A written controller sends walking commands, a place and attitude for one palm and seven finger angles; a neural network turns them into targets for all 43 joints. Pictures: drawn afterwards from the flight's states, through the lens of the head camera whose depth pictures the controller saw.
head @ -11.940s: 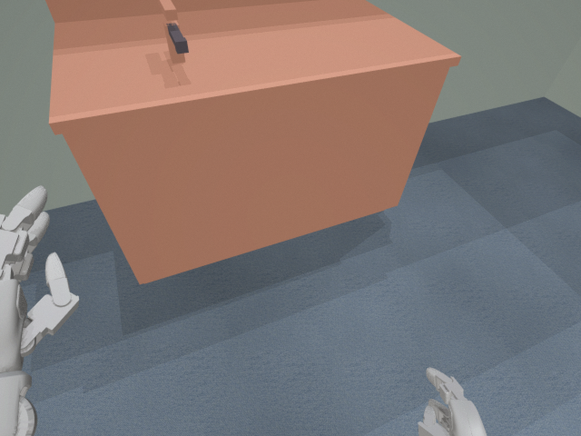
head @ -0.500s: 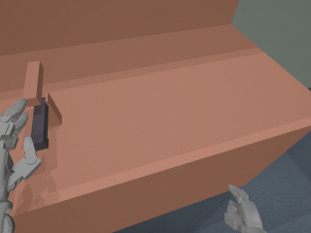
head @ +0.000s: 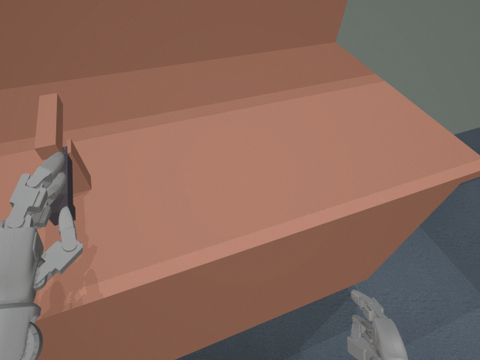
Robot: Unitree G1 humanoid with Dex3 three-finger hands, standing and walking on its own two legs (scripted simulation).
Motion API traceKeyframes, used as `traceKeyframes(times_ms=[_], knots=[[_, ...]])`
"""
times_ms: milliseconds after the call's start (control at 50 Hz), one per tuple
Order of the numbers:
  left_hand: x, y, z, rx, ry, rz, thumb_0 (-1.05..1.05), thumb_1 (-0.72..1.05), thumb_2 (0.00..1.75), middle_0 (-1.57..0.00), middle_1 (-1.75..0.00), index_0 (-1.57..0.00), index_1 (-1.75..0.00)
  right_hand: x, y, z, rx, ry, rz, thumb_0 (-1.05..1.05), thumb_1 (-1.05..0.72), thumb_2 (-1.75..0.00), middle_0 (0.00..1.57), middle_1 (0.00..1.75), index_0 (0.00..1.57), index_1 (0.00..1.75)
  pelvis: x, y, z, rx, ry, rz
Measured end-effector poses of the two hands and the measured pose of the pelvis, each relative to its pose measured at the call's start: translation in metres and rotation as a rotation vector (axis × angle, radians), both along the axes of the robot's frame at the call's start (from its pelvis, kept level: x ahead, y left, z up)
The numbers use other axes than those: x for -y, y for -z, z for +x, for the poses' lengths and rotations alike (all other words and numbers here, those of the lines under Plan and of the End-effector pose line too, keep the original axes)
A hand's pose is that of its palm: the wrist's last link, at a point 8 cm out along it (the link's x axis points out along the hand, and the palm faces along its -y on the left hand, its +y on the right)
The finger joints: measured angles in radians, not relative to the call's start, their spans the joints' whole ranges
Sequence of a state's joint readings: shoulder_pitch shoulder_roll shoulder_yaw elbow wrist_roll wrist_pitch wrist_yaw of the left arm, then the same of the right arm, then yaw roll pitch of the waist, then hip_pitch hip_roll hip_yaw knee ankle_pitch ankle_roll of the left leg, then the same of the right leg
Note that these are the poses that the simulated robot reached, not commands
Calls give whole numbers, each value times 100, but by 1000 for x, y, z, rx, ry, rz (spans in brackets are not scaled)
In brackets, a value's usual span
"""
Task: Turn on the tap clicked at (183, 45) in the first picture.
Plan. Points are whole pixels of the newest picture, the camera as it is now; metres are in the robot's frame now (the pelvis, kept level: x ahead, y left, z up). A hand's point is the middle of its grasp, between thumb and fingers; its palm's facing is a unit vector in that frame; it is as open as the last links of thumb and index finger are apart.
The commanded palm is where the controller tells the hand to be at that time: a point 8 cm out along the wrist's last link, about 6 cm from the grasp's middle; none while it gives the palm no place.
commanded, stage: shuffle to correct the standing spot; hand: left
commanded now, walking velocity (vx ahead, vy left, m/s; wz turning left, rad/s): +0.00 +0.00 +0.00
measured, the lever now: (61, 211) +0.29 +0.29 +0.11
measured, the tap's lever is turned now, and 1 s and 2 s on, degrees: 0 0 0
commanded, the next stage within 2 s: come to a stop and stand still in 0.52 s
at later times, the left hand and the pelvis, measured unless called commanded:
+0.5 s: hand (62, 257) +0.20 +0.23 +0.15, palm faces +0.30 -0.84 -0.45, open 7.5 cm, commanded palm +0.14 +0.27 +0.18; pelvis -0.03 -0.01 -0.01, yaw -1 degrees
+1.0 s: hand (12, 233) +0.21 +0.27 +0.19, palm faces +0.44 -0.80 -0.40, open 7.5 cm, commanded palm +0.13 +0.27 +0.18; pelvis -0.04 -0.01 -0.01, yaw -1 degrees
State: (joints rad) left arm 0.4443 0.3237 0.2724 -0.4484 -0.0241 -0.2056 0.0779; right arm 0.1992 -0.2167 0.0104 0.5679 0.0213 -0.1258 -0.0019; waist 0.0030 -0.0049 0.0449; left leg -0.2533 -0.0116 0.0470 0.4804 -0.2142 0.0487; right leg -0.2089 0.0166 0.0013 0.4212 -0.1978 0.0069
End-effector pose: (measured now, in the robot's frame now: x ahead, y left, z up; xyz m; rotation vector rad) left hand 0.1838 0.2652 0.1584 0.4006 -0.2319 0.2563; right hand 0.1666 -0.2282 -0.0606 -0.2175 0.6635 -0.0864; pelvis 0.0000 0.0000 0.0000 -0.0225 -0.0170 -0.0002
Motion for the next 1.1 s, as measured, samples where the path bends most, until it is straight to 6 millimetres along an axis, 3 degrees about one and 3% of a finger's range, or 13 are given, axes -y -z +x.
traceKeyframes(times_ms=[80,200,300,440,540,660,760,840,920,960,1000,1040,1100], knots=[[-16,11,-8,-44,-2,26,2,88,90,-21,-30,-21,-30,-5,-2,-9,-33,14,-38,1,-90,-90,21,30,21,30,-2,0,-1,-2,-10,-4],[-55,-14,-12,95,-135,68,2,88,90,-21,-30,-21,-30,-20,-2,-6,-52,-41,-63,1,-90,-90,21,30,20,30,-8,0,-4,-3,-18,-5],[-42,-29,-10,184,-100,65,2,89,90,-20,-30,-20,-30,-37,-1,8,-9,-89,-19,1,-90,-90,21,30,21,30,-11,1,-7,-4,-6,2],[-14,-15,-10,68,-5,93,2,89,90,-20,-30,-20,-30,-44,1,11,30,-105,57,1,-90,-90,21,30,21,30,1,4,-19,1,8,-3],[-1,-15,-27,23,-6,128,2,88,90,-21,-30,-21,-30,-24,7,-4,10,-91,65,1,-90,-90,21,30,21,30,19,6,-31,6,7,-21],[13,-18,-46,81,-34,74,2,88,90,-21,-30,-21,-30,19,11,-32,-35,-30,-24,1,-90,-90,21,30,21,30,33,10,-39,-5,9,-12],[14,-9,-43,80,-58,19,2,88,90,-21,-30,-21,-30,47,11,-54,-55,50,-85,1,-90,-90,21,30,21,30,32,10,-40,10,10,-1],[9,-3,-37,59,-60,8,2,88,90,-21,-30,-21,-30,54,8,-67,-56,100,-103,1,-90,-90,20,30,20,30,25,10,-38,23,12,0],[-3,-12,-30,92,-36,88,2,88,90,-21,-30,-21,-30,45,9,-74,-59,96,-120,1,-90,-90,20,30,20,30,16,11,-36,37,12,-9],[-24,-34,-23,205,-33,178,2,88,90,-21,-30,-21,-30,33,11,-76,-78,60,-120,1,-90,-90,20,30,20,30,13,11,-38,31,4,-15],[-43,-43,-18,260,-64,168,2,88,90,-21,-30,-21,-30,19,12,-75,-76,50,-85,1,-90,-90,20,30,20,30,5,10,-37,32,17,-15],[-52,-43,-16,258,-78,129,2,88,90,-21,-30,-21,-30,3,12,-73,-54,47,-46,1,-90,-90,20,30,20,30,-5,7,-34,29,29,-15],[-47,-31,-16,187,-48,82,2,89,90,-20,-30,-20,-30,-21,14,-66,-19,44,21,1,-90,-90,20,30,20,30,-22,5,-29,20,41,-12]])
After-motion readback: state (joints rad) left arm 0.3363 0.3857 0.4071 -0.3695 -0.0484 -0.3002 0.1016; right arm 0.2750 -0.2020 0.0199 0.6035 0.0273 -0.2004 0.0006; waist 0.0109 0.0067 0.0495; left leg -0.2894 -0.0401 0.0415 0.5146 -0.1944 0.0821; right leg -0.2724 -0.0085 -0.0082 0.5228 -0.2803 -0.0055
